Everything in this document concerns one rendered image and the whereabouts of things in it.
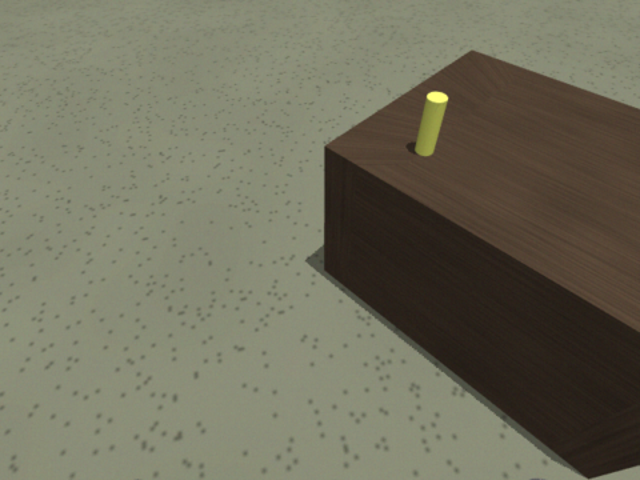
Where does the can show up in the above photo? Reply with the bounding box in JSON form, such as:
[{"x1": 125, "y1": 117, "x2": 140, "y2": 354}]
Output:
[{"x1": 415, "y1": 92, "x2": 448, "y2": 156}]

